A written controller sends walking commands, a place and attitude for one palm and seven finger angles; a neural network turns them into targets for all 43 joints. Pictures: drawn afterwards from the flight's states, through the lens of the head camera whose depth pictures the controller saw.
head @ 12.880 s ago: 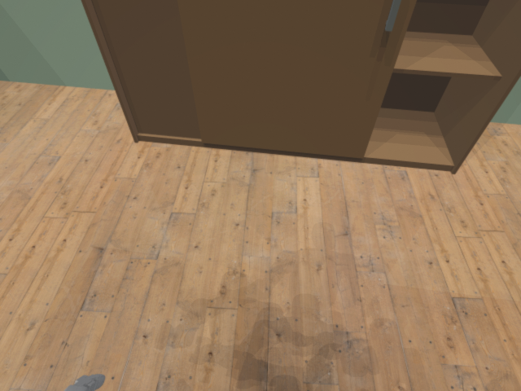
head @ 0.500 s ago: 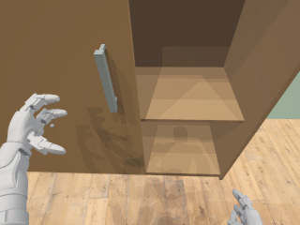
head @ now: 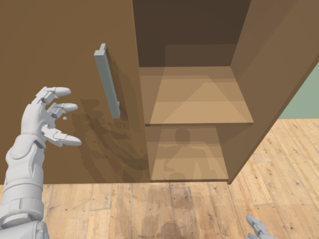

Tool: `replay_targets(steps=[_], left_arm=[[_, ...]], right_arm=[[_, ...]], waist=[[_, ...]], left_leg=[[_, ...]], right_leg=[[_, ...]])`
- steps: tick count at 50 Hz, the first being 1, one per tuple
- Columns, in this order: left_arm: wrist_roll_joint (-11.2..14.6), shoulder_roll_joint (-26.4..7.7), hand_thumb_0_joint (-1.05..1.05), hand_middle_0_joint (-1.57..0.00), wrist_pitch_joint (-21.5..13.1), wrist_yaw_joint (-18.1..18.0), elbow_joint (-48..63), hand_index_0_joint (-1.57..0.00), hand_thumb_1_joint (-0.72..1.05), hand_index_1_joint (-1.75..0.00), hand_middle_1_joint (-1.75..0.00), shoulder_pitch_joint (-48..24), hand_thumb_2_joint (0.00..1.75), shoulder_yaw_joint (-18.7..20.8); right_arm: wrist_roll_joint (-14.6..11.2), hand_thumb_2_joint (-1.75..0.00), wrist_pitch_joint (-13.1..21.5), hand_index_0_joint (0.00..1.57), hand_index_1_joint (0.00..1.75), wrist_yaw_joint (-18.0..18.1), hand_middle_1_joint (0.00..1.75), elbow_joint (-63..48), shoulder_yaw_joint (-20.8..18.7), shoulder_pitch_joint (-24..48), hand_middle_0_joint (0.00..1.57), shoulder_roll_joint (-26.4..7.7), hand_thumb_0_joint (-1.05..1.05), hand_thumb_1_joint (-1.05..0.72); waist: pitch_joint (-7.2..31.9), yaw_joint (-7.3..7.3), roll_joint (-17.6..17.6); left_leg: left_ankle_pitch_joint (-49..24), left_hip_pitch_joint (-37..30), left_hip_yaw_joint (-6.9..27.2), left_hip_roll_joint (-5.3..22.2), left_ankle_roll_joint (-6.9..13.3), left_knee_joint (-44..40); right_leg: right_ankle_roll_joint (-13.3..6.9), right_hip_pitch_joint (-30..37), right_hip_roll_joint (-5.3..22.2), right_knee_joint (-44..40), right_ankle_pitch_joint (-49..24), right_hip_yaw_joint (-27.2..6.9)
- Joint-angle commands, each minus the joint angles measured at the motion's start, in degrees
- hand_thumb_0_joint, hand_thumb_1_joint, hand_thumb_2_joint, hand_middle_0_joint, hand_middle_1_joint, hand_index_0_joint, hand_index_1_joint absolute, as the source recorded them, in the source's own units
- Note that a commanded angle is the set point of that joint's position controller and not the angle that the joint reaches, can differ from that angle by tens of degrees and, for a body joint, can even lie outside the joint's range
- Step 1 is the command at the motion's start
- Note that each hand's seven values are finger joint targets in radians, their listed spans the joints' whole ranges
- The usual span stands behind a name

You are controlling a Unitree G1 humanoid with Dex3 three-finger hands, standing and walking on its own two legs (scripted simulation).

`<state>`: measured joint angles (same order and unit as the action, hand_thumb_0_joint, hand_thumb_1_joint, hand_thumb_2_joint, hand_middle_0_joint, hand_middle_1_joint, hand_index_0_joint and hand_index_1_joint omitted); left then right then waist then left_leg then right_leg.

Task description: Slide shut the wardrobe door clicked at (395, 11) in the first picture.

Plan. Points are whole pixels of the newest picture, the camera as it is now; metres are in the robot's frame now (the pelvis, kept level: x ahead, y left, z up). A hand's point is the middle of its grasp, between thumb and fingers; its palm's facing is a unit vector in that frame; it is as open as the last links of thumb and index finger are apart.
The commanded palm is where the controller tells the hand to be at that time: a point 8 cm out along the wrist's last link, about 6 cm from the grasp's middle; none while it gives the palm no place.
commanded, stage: move the hooked fingers beside the handle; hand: left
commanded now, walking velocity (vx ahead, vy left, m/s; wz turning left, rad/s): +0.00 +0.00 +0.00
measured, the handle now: (110, 84) +0.51 +0.17 +0.11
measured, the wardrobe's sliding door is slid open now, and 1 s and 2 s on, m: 0.50 0.50 0.50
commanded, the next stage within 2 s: feel for the door with the fingertips in 1.54 s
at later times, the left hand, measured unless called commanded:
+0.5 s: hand (75, 103) +0.42 +0.24 +0.11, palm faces +0.08 -1.00 -0.01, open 14.0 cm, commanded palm +0.40 +0.29 +0.11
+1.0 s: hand (82, 96) +0.46 +0.24 +0.10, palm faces +0.06 -1.00 +0.01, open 13.9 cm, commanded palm +0.44 +0.28 +0.11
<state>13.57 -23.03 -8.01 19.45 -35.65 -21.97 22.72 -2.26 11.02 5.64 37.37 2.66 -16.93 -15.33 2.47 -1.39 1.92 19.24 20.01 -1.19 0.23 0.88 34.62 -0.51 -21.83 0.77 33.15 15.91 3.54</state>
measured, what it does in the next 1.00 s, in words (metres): stands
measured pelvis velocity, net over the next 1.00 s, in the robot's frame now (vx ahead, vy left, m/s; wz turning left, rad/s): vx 0.01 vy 0.01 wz -0.03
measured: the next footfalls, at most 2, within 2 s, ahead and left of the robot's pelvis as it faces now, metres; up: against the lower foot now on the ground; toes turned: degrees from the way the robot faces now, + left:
none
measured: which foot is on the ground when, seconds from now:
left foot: down 0.00-1.00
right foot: down 0.00-1.00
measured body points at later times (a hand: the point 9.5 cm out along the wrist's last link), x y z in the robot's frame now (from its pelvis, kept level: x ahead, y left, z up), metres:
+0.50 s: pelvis +0.00 +0.00 +0.00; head +0.05 +0.00 +0.44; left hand +0.41 +0.29 +0.12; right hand +0.08 -0.26 -0.11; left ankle -0.02 +0.11 -0.73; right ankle +0.01 -0.11 -0.73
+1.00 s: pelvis +0.01 +0.01 -0.01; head +0.07 +0.01 +0.44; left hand +0.45 +0.29 +0.10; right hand +0.03 -0.26 -0.12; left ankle -0.02 +0.11 -0.73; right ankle +0.01 -0.11 -0.73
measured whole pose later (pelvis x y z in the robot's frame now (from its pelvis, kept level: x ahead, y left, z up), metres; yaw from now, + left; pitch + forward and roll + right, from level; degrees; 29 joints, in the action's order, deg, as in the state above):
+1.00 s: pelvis +0.01 +0.01 -0.01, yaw -1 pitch +11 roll -2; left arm 9.2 -28.8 -16.3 17.8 -60.4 -41.8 24.9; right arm -1.2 0.8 3.0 38.2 1.4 -23.1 -15.8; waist 3.8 -5.9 1.3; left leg 21.4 29.5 -2.1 1.0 1.6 39.3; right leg 0.2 -30.8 0.1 35.7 16.4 2.5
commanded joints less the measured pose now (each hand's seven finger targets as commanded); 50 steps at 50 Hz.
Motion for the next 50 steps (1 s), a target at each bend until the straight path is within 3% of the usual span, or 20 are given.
replay_targets(steps=[1, 5, 7, 9, 11, 14, 16, 19, 22, 25, 29, 31, 33, 35, 36, 38, 41, 44, 46, 50], left_arm=[[0.9, -15.8, 0.0, -0.3, -5.1, -0.2, 11.5, -0.3, -0.5, -1.2, -1.2, -20.0, 0.3, 3.7], [0.7, -14.1, 0.0, -0.3, -4.7, -0.1, 8.4, -0.3, -0.5, -1.2, -1.2, -24.7, 0.3, 1.4], [0.0, -15.0, 0.0, -0.3, -5.2, -0.8, 8.8, -0.3, -0.5, -1.2, -1.2, -26.5, 0.3, 1.7], [-0.3, -13.3, 0.0, -0.3, -5.6, -1.4, 7.7, -0.3, -0.5, -1.2, -1.2, -27.8, 0.3, 0.2], [-0.5, -14.7, 0.0, -0.3, -6.2, -2.1, 5.5, -0.3, -0.5, -1.2, -1.2, -30.5, 0.3, 0.9], [-1.2, -16.7, 0.0, -0.3, -7.4, -2.4, 4.7, -0.3, -0.5, -1.2, -1.2, -31.6, 0.3, 2.4], [-1.4, -17.8, 0.0, -0.3, -7.6, -2.5, 0.6, -0.3, -0.5, -1.2, -1.2, -32.0, 0.3, 3.2], [-1.8, -18.0, 0.0, -0.3, -8.4, -1.9, -1.8, -0.3, -0.5, -1.2, -1.2, -34.3, 0.3, 2.7], [-2.0, -20.5, 0.0, -0.3, -9.4, -1.6, -3.9, -0.3, -0.5, -1.2, -1.2, -35.8, 0.3, 4.5], [-2.0, -18.8, 0.0, -0.3, -10.3, -0.8, -4.7, -0.3, -0.5, -1.2, -1.2, -38.3, 0.3, 2.6], [-2.2, -19.7, 0.0, -0.3, -10.3, -0.8, -9.9, -0.3, -0.5, -1.2, -1.2, -40.5, 0.3, 3.0], [-2.7, -21.7, 0.0, -0.3, -10.9, -0.9, -11.2, -0.3, -0.5, -1.2, -1.2, -42.9, 0.3, 3.7], [-3.5, -19.9, 0.0, -0.3, -11.6, -1.0, -10.8, -0.3, -0.5, -1.2, -1.2, -47.7, 0.3, 1.2], [-3.6, -23.0, 0.0, -0.3, -12.4, -1.3, -12.3, -0.3, -0.5, -1.2, -1.2, -47.4, 0.3, 3.8], [-3.7, -23.8, 0.0, -0.3, -12.8, -1.4, -11.8, -0.3, -0.5, -1.2, -1.2, -48.2, 0.3, 4.3], [-3.9, -23.0, 0.0, -0.3, -13.0, -1.4, -13.1, -0.3, -0.5, -1.2, -1.2, -48.4, 0.3, 3.8], [-4.1, -24.2, 0.0, -0.3, -12.8, -1.3, -14.0, -0.3, -0.5, -1.2, -1.2, -42.7, 0.3, 5.6], [-3.3, -20.7, 0.0, -0.3, -12.2, -1.1, -11.8, -0.3, -0.5, -1.2, -1.2, -43.1, 0.3, 3.1], [-3.2, -21.2, 0.0, -0.3, -11.8, -1.5, -13.2, -0.3, -0.5, -1.2, -1.2, -43.4, 0.3, 3.6], [-3.6, -21.7, 0.0, -0.3, -12.6, -2.2, -10.6, -0.3, -0.5, -1.2, -1.2, -44.9, 0.3, 3.9]], right_arm=[[-0.2, -0.9, 2.2, 0.2, 0.3, 0.0, 0.3, -7.5, -3.2, 0.5, 0.2, -8.1, 0.0, -0.9], [-0.6, -0.9, 1.2, 0.2, 0.3, -0.1, 0.3, -7.0, -3.3, -0.3, 0.2, -8.4, 0.0, -0.9], [-0.4, -0.9, 0.8, 0.2, 0.3, -0.2, 0.3, -6.8, -3.6, -0.9, 0.2, -8.5, 0.0, -0.9], [-0.3, -0.9, 0.5, 0.2, 0.3, -0.4, 0.3, -6.7, -3.5, -1.2, 0.2, -8.3, 0.0, -0.9], [0.0, -0.9, -0.1, 0.2, 0.3, -0.4, 0.3, -5.7, -3.6, -2.1, 0.2, -8.8, 0.0, -0.9], [0.0, -0.9, -0.8, 0.2, 0.3, -0.5, 0.3, -5.8, -3.7, -2.4, 0.2, -8.6, 0.0, -0.9], [0.1, -0.9, -1.5, 0.2, 0.3, -0.6, 0.3, -5.2, -3.6, -3.3, 0.2, -9.0, 0.0, -0.9], [0.1, -0.9, -2.1, 0.2, 0.3, -0.8, 0.3, -5.4, -3.6, -3.7, 0.2, -8.9, 0.0, -0.9], [0.3, -0.9, -2.8, 0.2, 0.3, -1.0, 0.3, -5.1, -3.9, -4.9, 0.2, -9.3, 0.0, -0.9], [0.1, -0.9, -3.4, 0.2, 0.3, -1.2, 0.3, -5.1, -4.0, -5.5, 0.2, -9.2, 0.0, -0.9], [0.2, -0.9, -4.4, 0.2, 0.3, -1.3, 0.3, -4.2, -4.2, -7.0, 0.2, -9.9, 0.0, -0.9], [0.4, -0.9, -5.0, 0.2, 0.3, -1.3, 0.3, -3.7, -4.2, -7.7, 0.2, -10.2, 0.0, -0.9], [0.5, -0.9, -5.2, 0.2, 0.3, -1.4, 0.3, -3.4, -4.1, -8.1, 0.2, -9.8, 0.0, -0.9], [0.8, -0.9, -5.6, 0.2, 0.3, -1.4, 0.3, -3.1, -4.4, -9.2, 0.2, -10.2, 0.0, -0.9], [0.9, -0.9, -5.9, 0.2, 0.3, -1.4, 0.3, -3.0, -4.3, -9.4, 0.2, -10.3, 0.0, -0.9], [1.0, -0.9, -6.3, 0.2, 0.3, -1.6, 0.3, -2.9, -4.3, -9.9, 0.2, -10.1, 0.0, -0.9], [1.2, -0.9, -7.2, 0.2, 0.3, -2.0, 0.3, -3.9, -4.5, -10.2, 0.2, -10.2, 0.0, -0.9], [0.8, -0.9, -7.8, 0.2, 0.3, -2.2, 0.3, -4.7, -4.5, -9.7, 0.2, -9.8, 0.0, -0.9], [0.8, -0.9, -8.2, 0.2, 0.3, -2.0, 0.3, -4.2, -4.5, -10.0, 0.2, -10.2, 0.0, -0.9], [0.9, -0.9, -8.2, 0.2, 0.3, -2.1, 0.3, -4.4, -4.6, -9.9, 0.2, -9.9, 0.0, -0.9]], waist=[[16.2, 0.53, 1.9], [13.7, -1.07, 1.2], [15.8, -0.95, 2.8], [16.0, -1.49, 2.2], [15.7, -1.91, -0.3], [18.1, -1.5, 2.2], [16.6, -1.77, -0.6], [17.1, -1.89, 1.6], [18.9, -2.05, 1.1], [19.1, -2.8, 2.4], [18.1, -3.81, 0.1], [18.1, -4.12, 0.5], [18.9, -5.25, 4.0], [21.6, -4.76, 1.8], [22.7, -4.69, 2.7], [22.9, -4.88, 3.3], [23.9, -3.06, 3.6], [22.3, -4.12, 2.6], [20.1, -4.52, 1.3], [22.2, -4.55, 3.3]], left_leg=[[-19.4, -4.7, 2.2, -0.1, 0.3, -4.1], [-17.1, -4.1, 2.4, 0.1, 0.2, -4.3], [-17.6, -4.8, 2.5, 0.0, 0.1, -4.0], [-17.1, -5.3, 2.5, 0.0, 0.1, -3.8], [-16.6, -4.2, 2.6, 0.1, 0.4, -3.5], [-18.4, -4.6, 2.4, 0.0, 0.1, -3.3], [-17.3, -2.4, 2.2, 0.1, 0.4, -3.0], [-17.0, -1.9, 1.9, -0.1, 0.4, -2.7], [-17.8, -1.1, 1.7, -0.1, 0.5, -2.0], [-18.7, -1.8, 1.7, 0.0, 0.5, -1.6], [-16.5, 0.1, 1.8, 0.1, 0.7, -1.0], [-15.5, 1.1, 1.7, 0.0, 0.9, -0.5], [-15.5, -0.2, 1.9, 0.0, 0.7, -0.2], [-16.5, -0.2, 2.2, 0.2, 0.7, 0.3], [-18.1, -0.5, 2.2, 0.2, 0.7, 0.7], [-19.3, -0.9, 2.5, 0.3, 0.5, 0.8], [-22.2, -0.6, 2.4, 0.4, 0.5, 0.9], [-21.7, -0.4, 1.9, 0.5, 0.7, 0.7], [-20.3, 0.5, 2.1, 0.7, 0.8, 0.6], [-20.0, -0.9, 2.1, 0.7, 0.7, 0.6]], right_leg=[[-1.1, 8.5, -1.0, -2.0, -17.2, -1.3], [-1.0, 5.1, -1.2, -2.3, -15.3, -1.0], [-1.1, 5.5, -1.1, -2.0, -15.2, -1.2], [-1.0, 4.7, -1.2, -2.1, -14.7, -1.2], [-1.0, 4.8, -1.2, -2.1, -14.7, -1.3], [-1.1, 6.0, -1.1, -1.4, -16.4, -1.6], [-1.0, 6.0, -1.2, -1.5, -16.3, -1.7], [-1.0, 5.7, -1.2, -1.1, -16.8, -2.1], [-1.0, 6.7, -1.2, -0.7, -18.1, -2.3], [-1.0, 5.0, -1.4, -0.4, -18.4, -2.1], [-0.7, 3.2, -1.5, -0.4, -16.7, -2.0], [-0.8, 2.9, -1.5, -0.2, -16.2, -2.5], [-0.7, 0.9, -1.5, 0.0, -15.4, -2.4], [-0.7, 2.0, -1.7, 0.5, -15.9, -2.5], [-0.8, 2.4, -1.7, 0.9, -17.2, -2.6], [-0.7, 1.7, -1.8, 1.2, -17.6, -2.3], [-1.0, 3.1, -1.9, 1.7, -19.3, -2.1], [-0.6, 2.2, -2.1, 1.1, -19.5, -2.1], [-0.8, 0.9, -2.2, 0.9, -18.0, -1.7], [-0.7, 0.9, -2.2, 1.1, -17.5, -2.0]])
